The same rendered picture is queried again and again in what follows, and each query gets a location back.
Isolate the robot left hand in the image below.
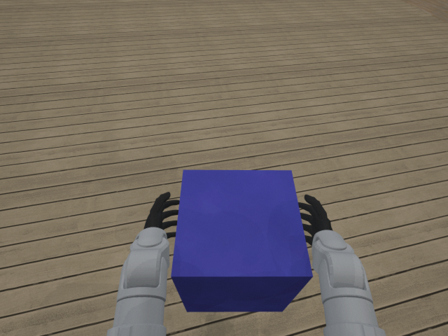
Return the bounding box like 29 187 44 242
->
144 192 180 238

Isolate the left robot forearm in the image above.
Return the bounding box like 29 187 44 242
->
106 227 169 336

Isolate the right robot forearm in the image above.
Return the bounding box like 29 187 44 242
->
311 230 386 336

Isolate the carton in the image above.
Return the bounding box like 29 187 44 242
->
171 170 313 312

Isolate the robot right hand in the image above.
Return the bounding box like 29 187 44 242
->
298 195 333 246

